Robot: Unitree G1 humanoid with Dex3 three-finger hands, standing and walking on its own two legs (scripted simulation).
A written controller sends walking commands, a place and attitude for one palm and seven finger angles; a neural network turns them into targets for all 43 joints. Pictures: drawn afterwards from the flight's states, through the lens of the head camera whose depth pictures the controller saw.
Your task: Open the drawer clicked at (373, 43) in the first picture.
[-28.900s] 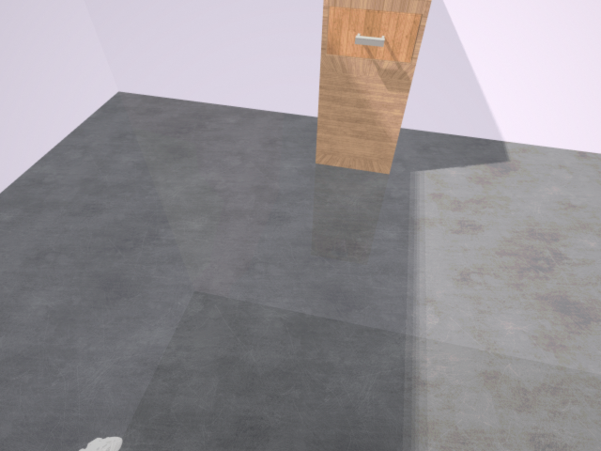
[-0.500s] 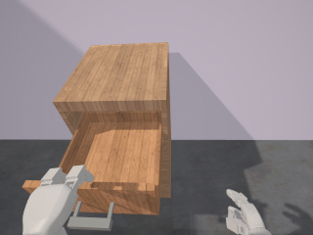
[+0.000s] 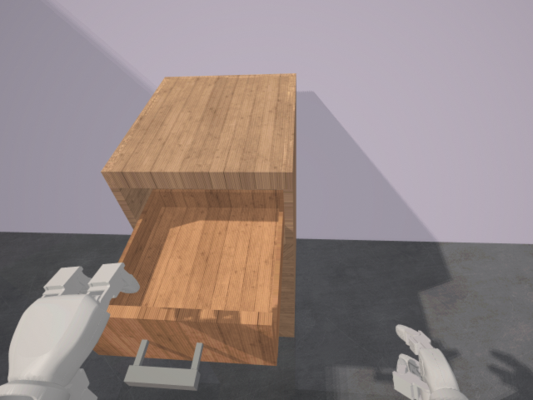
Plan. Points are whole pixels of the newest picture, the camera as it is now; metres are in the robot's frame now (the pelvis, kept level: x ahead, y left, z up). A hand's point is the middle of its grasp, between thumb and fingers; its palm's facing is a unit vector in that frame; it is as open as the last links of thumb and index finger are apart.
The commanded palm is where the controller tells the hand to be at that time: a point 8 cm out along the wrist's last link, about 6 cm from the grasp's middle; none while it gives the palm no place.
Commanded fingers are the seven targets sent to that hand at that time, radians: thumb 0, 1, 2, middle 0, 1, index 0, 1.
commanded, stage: draw the hand back to the body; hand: left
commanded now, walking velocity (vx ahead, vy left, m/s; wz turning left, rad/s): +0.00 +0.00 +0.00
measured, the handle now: (166, 362) +0.18 +0.22 -0.08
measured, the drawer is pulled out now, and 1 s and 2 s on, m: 0.29 0.29 0.29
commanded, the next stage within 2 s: step back with the hand held close in 0.98 s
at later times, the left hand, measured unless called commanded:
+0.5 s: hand (100, 293) +0.18 +0.23 +0.15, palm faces +0.37 -0.83 -0.40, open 11.1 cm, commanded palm +0.13 +0.27 +0.17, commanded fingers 0.00 0.44 0.70 -0.23 -0.59 -0.23 -0.59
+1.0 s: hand (103, 287) +0.18 +0.22 +0.16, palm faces +0.41 -0.82 -0.41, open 7.6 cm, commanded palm +0.13 +0.26 +0.18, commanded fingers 0.00 0.90 0.90 -0.20 -0.30 -0.20 -0.30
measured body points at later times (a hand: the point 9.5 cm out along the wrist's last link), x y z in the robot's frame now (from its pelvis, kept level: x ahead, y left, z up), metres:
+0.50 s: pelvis +0.01 -0.01 +0.01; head +0.00 -0.03 +0.46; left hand +0.15 +0.27 +0.18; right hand +0.21 -0.21 -0.07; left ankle -0.02 +0.10 -0.73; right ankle -0.02 -0.12 -0.73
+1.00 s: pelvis +0.01 -0.02 +0.01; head +0.00 -0.05 +0.46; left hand +0.16 +0.26 +0.19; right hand +0.21 -0.23 -0.07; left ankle -0.02 +0.10 -0.73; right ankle -0.02 -0.12 -0.73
